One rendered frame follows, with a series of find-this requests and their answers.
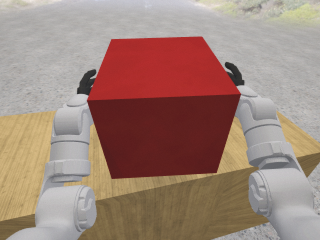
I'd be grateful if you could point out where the left robot forearm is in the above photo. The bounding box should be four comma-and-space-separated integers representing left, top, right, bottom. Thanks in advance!
35, 94, 94, 226

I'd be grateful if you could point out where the robot right upper arm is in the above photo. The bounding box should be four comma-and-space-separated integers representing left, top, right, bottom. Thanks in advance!
248, 168, 320, 240

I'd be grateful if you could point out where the robot right hand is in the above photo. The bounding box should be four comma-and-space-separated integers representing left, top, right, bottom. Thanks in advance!
225, 62, 245, 87

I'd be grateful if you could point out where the robot left hand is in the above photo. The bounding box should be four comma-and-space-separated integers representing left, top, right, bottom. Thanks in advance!
77, 69, 97, 96

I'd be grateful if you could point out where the right robot forearm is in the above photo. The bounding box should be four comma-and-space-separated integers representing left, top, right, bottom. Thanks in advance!
234, 85, 315, 208

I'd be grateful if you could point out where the carton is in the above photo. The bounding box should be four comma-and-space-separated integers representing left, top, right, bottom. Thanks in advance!
87, 36, 241, 179

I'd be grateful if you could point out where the robot left upper arm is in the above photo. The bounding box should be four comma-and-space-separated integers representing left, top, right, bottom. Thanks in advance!
6, 185, 97, 240

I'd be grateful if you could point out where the pedestal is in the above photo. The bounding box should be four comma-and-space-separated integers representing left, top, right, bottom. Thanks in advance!
0, 110, 320, 240

